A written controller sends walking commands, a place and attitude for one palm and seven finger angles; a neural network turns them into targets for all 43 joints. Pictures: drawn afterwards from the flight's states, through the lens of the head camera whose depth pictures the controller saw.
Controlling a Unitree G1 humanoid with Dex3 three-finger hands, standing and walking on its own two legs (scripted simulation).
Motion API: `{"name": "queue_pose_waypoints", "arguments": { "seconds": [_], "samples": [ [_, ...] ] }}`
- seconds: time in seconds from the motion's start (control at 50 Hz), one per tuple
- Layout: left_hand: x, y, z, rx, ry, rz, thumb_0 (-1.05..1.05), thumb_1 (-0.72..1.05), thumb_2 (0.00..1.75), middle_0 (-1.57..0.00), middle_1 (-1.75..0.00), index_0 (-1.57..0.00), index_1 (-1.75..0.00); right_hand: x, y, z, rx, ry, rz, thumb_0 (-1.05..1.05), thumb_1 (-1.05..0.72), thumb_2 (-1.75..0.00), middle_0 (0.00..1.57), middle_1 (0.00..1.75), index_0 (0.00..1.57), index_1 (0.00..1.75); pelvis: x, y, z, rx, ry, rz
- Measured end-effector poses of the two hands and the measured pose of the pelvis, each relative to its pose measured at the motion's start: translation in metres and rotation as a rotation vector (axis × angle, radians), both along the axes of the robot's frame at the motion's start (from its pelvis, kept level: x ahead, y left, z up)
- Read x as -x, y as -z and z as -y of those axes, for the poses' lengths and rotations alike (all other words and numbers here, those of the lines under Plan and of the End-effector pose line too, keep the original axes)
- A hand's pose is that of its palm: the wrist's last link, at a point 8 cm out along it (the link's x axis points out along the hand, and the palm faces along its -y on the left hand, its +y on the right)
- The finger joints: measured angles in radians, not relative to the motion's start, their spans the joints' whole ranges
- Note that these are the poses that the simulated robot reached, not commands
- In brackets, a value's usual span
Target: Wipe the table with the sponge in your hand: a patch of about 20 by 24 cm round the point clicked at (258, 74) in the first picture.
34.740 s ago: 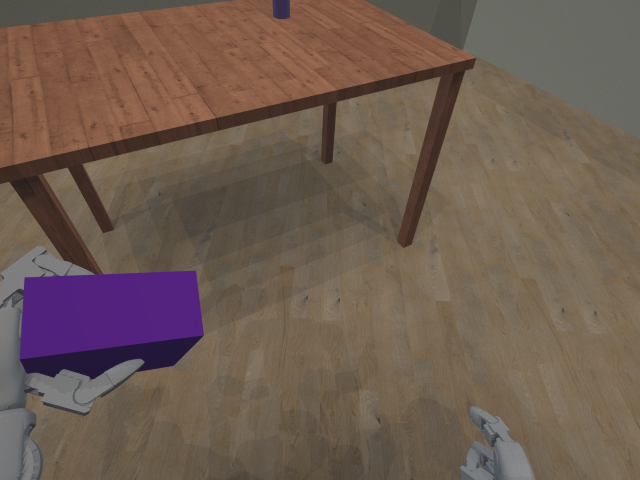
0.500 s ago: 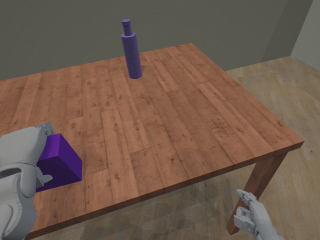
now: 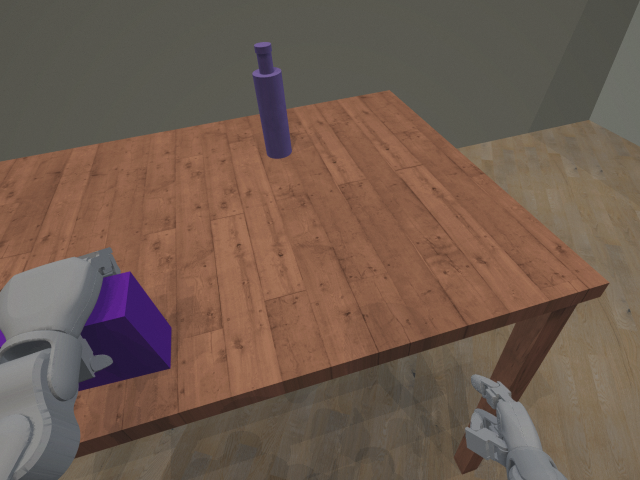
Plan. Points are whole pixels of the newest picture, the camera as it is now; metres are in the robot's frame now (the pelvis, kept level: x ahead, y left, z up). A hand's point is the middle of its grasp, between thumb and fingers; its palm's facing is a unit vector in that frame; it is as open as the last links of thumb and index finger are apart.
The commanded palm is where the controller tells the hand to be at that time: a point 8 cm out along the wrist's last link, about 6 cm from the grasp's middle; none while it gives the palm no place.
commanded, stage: lift the sponge slowly off the table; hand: left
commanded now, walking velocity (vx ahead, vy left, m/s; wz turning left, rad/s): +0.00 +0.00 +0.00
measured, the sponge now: (102, 345) +0.22 +0.31 +0.08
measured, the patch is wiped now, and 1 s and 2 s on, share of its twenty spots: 1.00 1.00 1.00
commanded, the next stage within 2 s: bring the sponge back beside the body in 1.80 s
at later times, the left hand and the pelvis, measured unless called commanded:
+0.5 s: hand (88, 320) +0.22 +0.29 +0.15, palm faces +0.09 -0.07 -0.99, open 9.9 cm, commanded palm +0.19 +0.29 +0.21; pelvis +0.00 -0.02 +0.00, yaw +1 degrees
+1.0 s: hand (86, 297) +0.23 +0.29 +0.18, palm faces +0.12 -0.06 -0.99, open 9.9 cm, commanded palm +0.19 +0.28 +0.25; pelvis -0.02 -0.02 +0.01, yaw +1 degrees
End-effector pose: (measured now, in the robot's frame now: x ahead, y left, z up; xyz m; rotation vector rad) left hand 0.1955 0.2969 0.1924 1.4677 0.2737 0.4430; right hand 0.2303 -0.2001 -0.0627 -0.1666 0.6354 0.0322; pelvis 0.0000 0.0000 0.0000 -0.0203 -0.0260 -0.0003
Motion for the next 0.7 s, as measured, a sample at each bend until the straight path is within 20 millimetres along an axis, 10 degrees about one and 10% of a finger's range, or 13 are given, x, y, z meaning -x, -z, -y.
{"name": "queue_pose_waypoints", "arguments": {
  "seconds": [0.7],
  "samples": [
    [-0.006,-0.013,0.01,0.01,0.035,-0.033,-0.01,-0.52,1.09,-0.72,-1.34,-0.76,-1.36,-0.001,-0.004,0.006,0.031,-0.042,0.03,0.01,-0.9,-0.9,0.2,0.3,0.2,0.3,0.012,-0.004,0.019,-0.003,-0.024,0.038]
  ]
}}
